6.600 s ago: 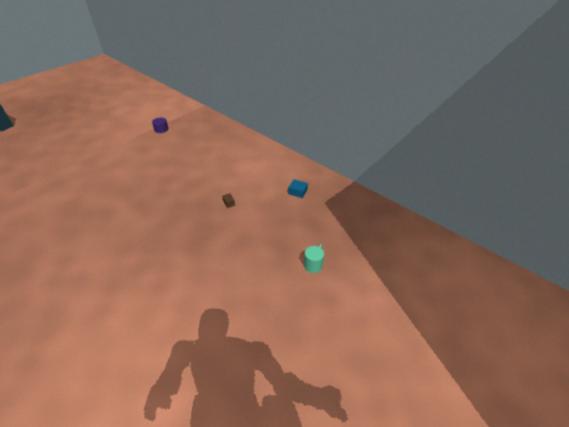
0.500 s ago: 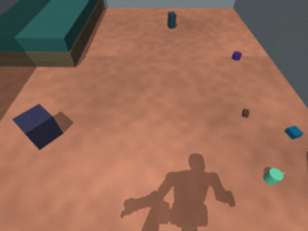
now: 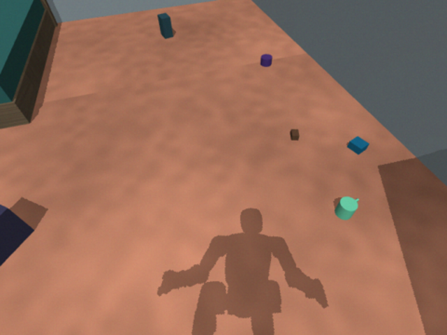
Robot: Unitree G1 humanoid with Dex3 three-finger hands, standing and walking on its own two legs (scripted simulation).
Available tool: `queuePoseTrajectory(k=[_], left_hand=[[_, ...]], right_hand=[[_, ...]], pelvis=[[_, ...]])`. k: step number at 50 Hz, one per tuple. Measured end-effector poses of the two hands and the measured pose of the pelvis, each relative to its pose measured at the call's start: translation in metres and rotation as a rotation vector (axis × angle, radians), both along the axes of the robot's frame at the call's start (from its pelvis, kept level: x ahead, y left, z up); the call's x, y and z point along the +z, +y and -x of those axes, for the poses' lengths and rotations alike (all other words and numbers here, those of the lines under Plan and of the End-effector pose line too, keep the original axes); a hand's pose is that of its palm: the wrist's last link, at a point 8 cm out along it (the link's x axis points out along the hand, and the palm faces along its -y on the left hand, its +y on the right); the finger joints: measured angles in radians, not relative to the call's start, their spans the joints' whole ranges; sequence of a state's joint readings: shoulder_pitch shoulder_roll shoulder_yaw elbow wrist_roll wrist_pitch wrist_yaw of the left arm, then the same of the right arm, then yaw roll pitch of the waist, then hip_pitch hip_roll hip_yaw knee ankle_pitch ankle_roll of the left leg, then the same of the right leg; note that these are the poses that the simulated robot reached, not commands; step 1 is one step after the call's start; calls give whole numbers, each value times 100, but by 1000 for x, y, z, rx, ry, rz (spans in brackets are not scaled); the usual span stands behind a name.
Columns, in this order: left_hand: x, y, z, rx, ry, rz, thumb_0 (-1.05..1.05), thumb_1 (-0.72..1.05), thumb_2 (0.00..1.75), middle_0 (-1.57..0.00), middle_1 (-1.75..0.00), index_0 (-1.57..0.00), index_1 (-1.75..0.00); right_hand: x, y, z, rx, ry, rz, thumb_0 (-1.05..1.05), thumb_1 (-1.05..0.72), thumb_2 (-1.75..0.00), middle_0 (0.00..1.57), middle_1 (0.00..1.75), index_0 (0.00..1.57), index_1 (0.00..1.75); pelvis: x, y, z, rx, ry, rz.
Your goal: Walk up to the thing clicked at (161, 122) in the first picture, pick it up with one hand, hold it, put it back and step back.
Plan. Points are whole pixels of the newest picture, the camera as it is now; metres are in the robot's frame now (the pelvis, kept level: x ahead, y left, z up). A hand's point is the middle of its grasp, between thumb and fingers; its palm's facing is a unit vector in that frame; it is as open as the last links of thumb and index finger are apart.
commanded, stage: walk up
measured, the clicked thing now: (266, 60) +2.29 -0.40 -0.73
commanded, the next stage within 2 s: stand in 1.10 s
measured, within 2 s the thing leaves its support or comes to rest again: neither
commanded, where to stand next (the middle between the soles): +0.06 +0.02 m, yaw -9 degrees
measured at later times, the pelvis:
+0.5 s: pelvis +0.01 +0.00 +0.00, yaw -8 degrees
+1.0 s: pelvis +0.01 +0.00 +0.02, yaw -10 degrees
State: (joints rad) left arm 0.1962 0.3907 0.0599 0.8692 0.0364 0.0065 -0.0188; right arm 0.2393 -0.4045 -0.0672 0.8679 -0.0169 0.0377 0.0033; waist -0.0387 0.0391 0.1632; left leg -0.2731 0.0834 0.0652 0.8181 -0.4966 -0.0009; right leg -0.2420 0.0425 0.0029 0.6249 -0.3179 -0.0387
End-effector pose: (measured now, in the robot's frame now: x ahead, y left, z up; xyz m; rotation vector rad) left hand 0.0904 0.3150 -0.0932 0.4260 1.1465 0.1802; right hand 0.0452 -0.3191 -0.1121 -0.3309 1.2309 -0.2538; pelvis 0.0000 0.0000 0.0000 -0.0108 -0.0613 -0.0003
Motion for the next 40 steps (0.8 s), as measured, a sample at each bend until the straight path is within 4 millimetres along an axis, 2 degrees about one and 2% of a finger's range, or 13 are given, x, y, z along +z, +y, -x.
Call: queuePoseTrajectory(k=[4, 8, 16, 22, 30, 34, 40], left_hand=[[10, -16, -11, -24, -35, 10, 0, 90, 90, -20, -30, -20, -30], [11, -24, -22, -51, -57, 25, 0, 90, 90, -20, -30, -21, -30], [-13, -16, -42, -61, -56, 69, 0, 90, 90, -20, -30, -21, -30], [-15, -19, -44, -75, -14, 77, 0, 90, 90, -20, -30, -20, -30], [-10, -31, -30, -96, 31, 32, 0, 90, 90, -20, -30, -20, -30], [-6, -35, -32, -95, 36, 32, 0, 90, 90, -20, -30, -20, -30], [1, -42, -48, -95, -2, 53, 0, 90, 90, -20, -30, -20, -30]], right_hand=[[-1, 1, 0, -21, -11, -24, 1, -90, -89, 20, 30, 20, 30], [1, 4, -1, -18, -31, -30, 1, -90, -89, 20, 30, 20, 30], [9, 13, 2, -41, -62, 21, 1, -90, -89, 20, 30, 20, 30], [21, 11, 5, -46, -77, 24, 1, -90, -89, 20, 30, 20, 30], [7, -11, -1, -92, -81, -3, 1, -90, -89, 20, 30, 20, 30], [3, -8, -2, -106, -80, -26, 1, -90, -89, 20, 30, 20, 30], [4, 4, 2, -112, -58, -63, 1, -90, -89, 20, 30, 20, 30]], pelvis=[[6, -3, -2, -32, -2, -17], [8, -2, -4, -56, 4, -20], [-1, 8, -7, -93, 9, -32], [6, 2, -8, -126, 14, -9], [3, -12, -6, -150, 11, 1], [6, -10, -8, -153, 8, -16], [14, -9, -11, -162, 5, -21]])
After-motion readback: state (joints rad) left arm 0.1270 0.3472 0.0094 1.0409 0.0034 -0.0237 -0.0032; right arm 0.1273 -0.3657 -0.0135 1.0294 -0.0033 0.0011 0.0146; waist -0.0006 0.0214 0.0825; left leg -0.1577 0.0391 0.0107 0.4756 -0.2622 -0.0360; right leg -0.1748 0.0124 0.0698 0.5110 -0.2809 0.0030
